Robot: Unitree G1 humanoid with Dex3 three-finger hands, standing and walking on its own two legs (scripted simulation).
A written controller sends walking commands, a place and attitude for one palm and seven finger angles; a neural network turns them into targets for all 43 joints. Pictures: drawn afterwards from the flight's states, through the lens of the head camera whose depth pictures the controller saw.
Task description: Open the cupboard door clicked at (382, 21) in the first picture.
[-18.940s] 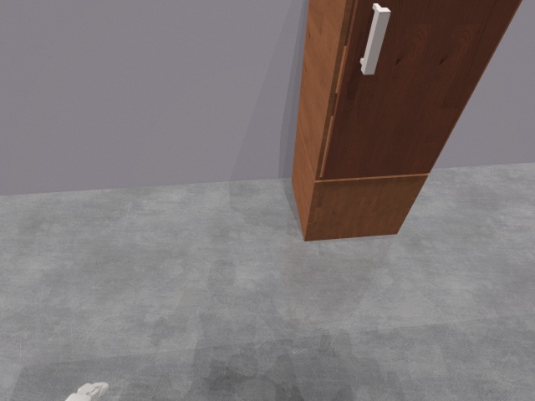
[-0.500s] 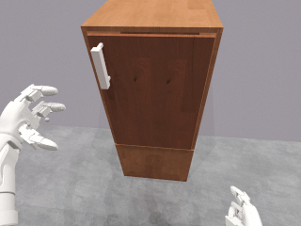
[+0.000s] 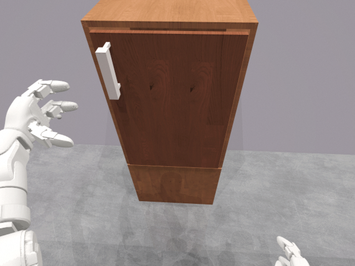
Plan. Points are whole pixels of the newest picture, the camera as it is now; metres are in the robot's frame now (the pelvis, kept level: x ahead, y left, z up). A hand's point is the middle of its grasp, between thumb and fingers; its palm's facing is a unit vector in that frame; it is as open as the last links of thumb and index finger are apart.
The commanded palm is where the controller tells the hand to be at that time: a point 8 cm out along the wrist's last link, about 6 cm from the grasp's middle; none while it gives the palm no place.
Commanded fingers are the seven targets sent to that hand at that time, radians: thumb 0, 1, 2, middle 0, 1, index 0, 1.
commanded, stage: move the hooked fingers beside the handle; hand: left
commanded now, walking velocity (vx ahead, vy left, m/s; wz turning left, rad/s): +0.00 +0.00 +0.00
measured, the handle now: (111, 71) +0.57 +0.21 +0.16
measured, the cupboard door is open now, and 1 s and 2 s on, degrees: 0 0 0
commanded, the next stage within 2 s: slide the fingers in behind the handle in 1.90 s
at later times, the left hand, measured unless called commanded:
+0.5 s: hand (75, 96) +0.44 +0.26 +0.17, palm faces +0.01 -1.00 +0.00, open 14.0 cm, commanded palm +0.41 +0.32 +0.17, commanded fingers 0.00 -0.50 0.30 -0.30 -1.20 -0.30 -1.20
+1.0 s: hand (82, 81) +0.49 +0.27 +0.17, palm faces +0.01 -1.00 +0.01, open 14.0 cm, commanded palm +0.48 +0.32 +0.17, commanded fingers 0.00 -0.50 0.30 -0.30 -1.20 -0.30 -1.20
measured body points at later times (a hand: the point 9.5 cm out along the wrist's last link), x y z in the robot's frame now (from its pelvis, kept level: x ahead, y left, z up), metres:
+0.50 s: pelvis +0.01 +0.01 +0.00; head +0.04 +0.00 +0.44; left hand +0.43 +0.31 +0.18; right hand +0.09 -0.27 -0.11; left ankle +0.05 +0.13 -0.73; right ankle -0.04 -0.12 -0.73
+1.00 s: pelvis +0.01 +0.00 -0.01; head +0.08 +0.01 +0.43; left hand +0.49 +0.32 +0.18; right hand +0.02 -0.28 -0.12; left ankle +0.05 +0.13 -0.73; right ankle -0.04 -0.12 -0.73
